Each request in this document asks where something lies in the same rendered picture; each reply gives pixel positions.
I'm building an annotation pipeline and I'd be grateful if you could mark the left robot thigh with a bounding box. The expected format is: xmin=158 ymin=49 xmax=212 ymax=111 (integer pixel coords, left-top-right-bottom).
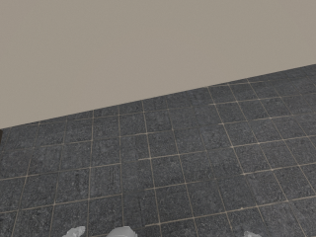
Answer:
xmin=106 ymin=226 xmax=138 ymax=237

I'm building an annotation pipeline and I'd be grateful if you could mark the robot left hand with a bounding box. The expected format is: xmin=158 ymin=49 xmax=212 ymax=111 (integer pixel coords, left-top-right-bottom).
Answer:
xmin=62 ymin=226 xmax=86 ymax=237

